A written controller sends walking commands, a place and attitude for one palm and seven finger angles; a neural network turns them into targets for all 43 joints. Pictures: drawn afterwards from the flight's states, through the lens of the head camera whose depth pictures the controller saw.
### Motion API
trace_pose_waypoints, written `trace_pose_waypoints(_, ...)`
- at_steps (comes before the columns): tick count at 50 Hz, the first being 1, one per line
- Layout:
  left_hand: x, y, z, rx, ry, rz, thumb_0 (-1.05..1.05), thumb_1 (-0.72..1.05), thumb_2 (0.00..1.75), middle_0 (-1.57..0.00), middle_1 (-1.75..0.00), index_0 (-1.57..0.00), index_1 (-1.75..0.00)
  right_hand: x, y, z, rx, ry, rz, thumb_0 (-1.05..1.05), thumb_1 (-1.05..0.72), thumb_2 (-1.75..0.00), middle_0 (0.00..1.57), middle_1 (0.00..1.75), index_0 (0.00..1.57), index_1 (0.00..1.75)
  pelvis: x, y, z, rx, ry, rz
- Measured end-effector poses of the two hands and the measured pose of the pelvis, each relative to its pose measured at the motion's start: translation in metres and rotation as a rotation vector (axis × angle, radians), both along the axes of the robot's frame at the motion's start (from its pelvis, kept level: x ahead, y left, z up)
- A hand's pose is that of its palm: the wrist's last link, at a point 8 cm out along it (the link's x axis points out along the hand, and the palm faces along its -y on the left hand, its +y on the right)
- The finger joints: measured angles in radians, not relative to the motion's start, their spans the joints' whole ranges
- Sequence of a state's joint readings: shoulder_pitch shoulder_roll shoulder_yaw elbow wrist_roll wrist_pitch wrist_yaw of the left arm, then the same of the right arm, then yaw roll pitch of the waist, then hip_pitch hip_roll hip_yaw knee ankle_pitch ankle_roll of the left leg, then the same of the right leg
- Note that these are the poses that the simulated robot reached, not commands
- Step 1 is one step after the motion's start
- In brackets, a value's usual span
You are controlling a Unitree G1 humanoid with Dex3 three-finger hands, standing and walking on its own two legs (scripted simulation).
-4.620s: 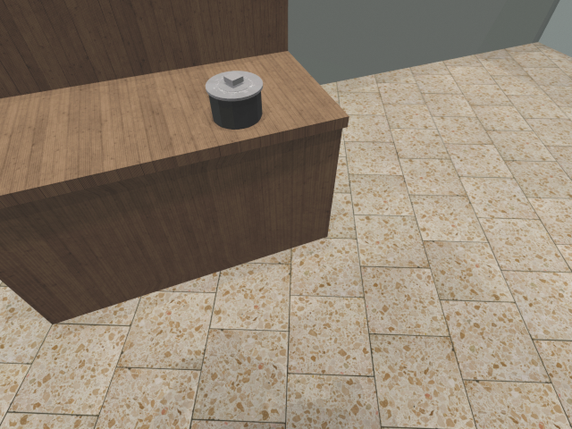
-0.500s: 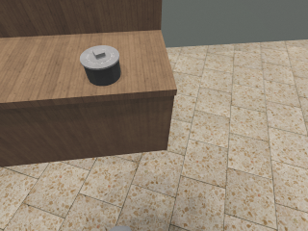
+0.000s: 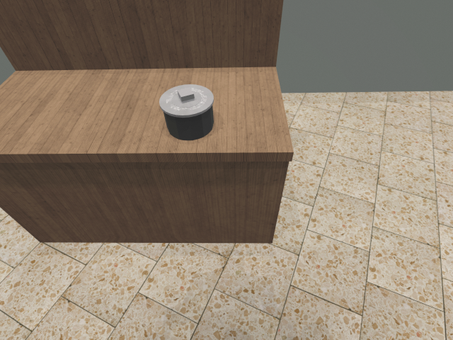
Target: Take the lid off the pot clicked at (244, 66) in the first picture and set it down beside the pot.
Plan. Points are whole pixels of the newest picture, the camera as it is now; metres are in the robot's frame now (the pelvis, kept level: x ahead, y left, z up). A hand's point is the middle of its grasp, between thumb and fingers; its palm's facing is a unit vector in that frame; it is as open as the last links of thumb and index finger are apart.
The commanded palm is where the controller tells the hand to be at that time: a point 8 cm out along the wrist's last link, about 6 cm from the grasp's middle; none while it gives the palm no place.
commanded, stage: take the last steps up to it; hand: left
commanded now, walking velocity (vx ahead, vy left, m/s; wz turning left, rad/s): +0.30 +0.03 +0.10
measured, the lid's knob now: (185, 94) +0.77 +0.17 +0.01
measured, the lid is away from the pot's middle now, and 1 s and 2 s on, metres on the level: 0.00 0.00 0.00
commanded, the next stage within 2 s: come to a stop and stand still in 0.74 s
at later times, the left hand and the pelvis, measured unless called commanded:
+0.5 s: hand out of the picture +0.02 +0.20 -0.17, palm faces +0.15 -0.98 -0.14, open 7.4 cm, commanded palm none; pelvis +0.14 +0.05 -0.01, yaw +2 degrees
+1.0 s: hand (153, 242) +0.37 +0.22 -0.16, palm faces +0.01 -0.98 -0.21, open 7.4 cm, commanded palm none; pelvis +0.28 +0.04 +0.00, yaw +1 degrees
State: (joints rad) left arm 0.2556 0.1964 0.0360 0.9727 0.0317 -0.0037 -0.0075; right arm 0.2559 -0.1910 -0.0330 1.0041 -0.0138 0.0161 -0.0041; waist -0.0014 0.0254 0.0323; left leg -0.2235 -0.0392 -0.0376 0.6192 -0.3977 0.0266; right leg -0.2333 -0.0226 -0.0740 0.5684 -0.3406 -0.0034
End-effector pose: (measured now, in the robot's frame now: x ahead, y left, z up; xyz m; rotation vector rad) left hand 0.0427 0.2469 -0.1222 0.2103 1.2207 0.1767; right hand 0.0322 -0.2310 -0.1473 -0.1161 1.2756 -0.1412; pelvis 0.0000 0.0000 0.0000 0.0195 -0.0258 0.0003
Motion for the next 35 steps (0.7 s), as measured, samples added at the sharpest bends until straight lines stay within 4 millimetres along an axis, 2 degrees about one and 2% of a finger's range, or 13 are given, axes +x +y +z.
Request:
trace_pose_waypoints(2, -0.005, -0.01, 0.003, -0.009, -0.015, 0.032, 0.01, 0.91, 0.89, -0.2, -0.3, -0.2, -0.3, -0.003, -0.004, -0.002, 0.008, 0.046, 0.018, 0.0, -0.9, -0.9, 0.2, 0.3, 0.2, 0.3, 0.006, -0.003, 0.002, -0.008, -0.007, 0.019)
trace_pose_waypoints(5, -0.022, -0.022, 0.008, -0.025, 0.027, 0.073, 0.01, 0.91, 0.89, -0.2, -0.3, -0.2, -0.3, 0.003, -0.01, 0.005, 0.016, 0.071, 0.024, 0.01, -0.9, -0.9, 0.2, 0.3, 0.2, 0.3, 0.019, -0.006, 0.011, -0.002, -0.005, 0.026)
trace_pose_waypoints(12, -0.054, -0.042, 0.009, -0.082, 0.203, 0.138, 0.01, 0.91, 0.89, -0.2, -0.3, -0.2, -0.3, 0.043, -0.009, 0.017, 0.006, 0.068, 0.023, 0.01, -0.9, -0.9, 0.19, 0.3, 0.19, 0.29, 0.054, -0.002, 0.019, 0.003, 0.012, 0.045)
trace_pose_waypoints(16, -0.06, -0.042, 0.006, -0.113, 0.281, 0.182, 0.01, 0.91, 0.89, -0.2, -0.3, -0.2, -0.3, 0.086, 0.006, 0.018, 0.004, 0.057, 0.064, 0.01, -0.91, -0.9, 0.19, 0.3, 0.19, 0.29, 0.077, 0.009, 0.017, -0.002, 0.02, 0.052)
trace_pose_waypoints(22, -0.05, -0.02, -0.011, -0.149, 0.386, 0.23, 0.01, 0.91, 0.89, -0.2, -0.3, -0.2, -0.3, 0.176, 0.049, 0.013, -0.008, -0.048, 0.136, 0.01, -0.91, -0.9, 0.19, 0.3, 0.19, 0.29, 0.122, 0.04, 0.001, -0.021, 0.026, 0.052)
trace_pose_waypoints(24, -0.037, -0.006, -0.021, -0.155, 0.412, 0.22, 0.01, 0.91, 0.89, -0.2, -0.3, -0.2, -0.3, 0.2, 0.062, 0.011, -0.022, -0.105, 0.135, 0.0, -0.9, -0.9, 0.19, 0.3, 0.19, 0.29, 0.135, 0.05, -0.006, -0.021, 0.021, 0.043)
trace_pose_waypoints(27, 0.006, 0.017, -0.025, -0.135, 0.373, 0.184, 0.01, 0.91, 0.89, -0.2, -0.3, -0.2, -0.3, 0.214, 0.075, 0.018, -0.025, -0.138, 0.104, 0.0, -0.9, -0.9, 0.19, 0.3, 0.2, 0.3, 0.152, 0.058, -0.003, -0.016, 0.011, 0.028)
trace_pose_waypoints(31, 0.089, 0.044, -0.02, -0.099, 0.217, 0.13, 0.01, 0.91, 0.89, -0.2, -0.3, -0.2, -0.3, 0.221, 0.072, 0.03, -0.059, -0.145, 0.041, -0.02, -0.94, -0.9, 0.2, 0.3, 0.2, 0.3, 0.176, 0.065, 0.008, -0.006, 0.01, 0.017)
trace_pose_waypoints(35, 0.172, 0.056, -0.009, -0.072, 0.056, 0.084, 0.01, 0.92, 0.89, -0.2, -0.3, -0.19, -0.3, 0.218, 0.068, 0.029, -0.057, -0.08, 0.033, -0.02, -0.94, -0.9, 0.2, 0.3, 0.2, 0.3, 0.2, 0.067, 0.013, 0.001, 0.014, 0.017)
